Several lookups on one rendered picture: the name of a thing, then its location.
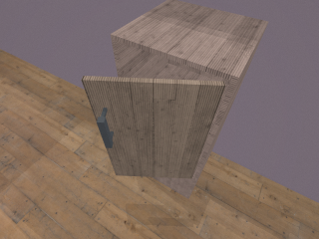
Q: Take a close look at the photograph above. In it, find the cupboard door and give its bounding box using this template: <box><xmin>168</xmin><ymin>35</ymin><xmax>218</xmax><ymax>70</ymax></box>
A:
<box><xmin>81</xmin><ymin>76</ymin><xmax>225</xmax><ymax>179</ymax></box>

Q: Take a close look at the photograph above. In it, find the handle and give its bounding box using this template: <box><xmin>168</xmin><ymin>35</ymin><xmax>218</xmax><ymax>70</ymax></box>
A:
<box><xmin>97</xmin><ymin>108</ymin><xmax>114</xmax><ymax>148</ymax></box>

